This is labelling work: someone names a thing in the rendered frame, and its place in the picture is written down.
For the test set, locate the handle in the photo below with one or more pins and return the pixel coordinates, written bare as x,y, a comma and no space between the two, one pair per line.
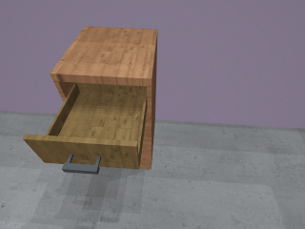
78,168

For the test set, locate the drawer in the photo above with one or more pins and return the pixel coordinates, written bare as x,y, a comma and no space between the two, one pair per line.
106,120

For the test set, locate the cabinet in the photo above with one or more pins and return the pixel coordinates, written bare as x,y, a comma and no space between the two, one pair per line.
113,56

